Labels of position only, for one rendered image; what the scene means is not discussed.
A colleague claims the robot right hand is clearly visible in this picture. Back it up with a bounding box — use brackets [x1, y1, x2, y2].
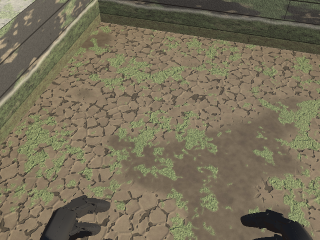
[240, 209, 313, 240]

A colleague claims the robot left hand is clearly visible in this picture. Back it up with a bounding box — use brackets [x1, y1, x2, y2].
[40, 195, 113, 240]

